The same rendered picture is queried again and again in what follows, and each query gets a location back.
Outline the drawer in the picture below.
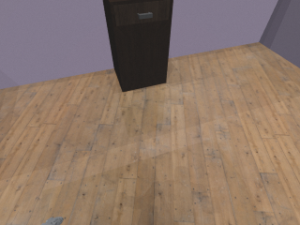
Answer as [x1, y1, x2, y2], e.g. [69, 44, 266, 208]
[113, 0, 171, 26]

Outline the handle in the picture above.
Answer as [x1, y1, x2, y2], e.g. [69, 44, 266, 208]
[137, 12, 153, 20]

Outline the cabinet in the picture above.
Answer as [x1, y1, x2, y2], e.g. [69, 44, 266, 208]
[102, 0, 173, 92]

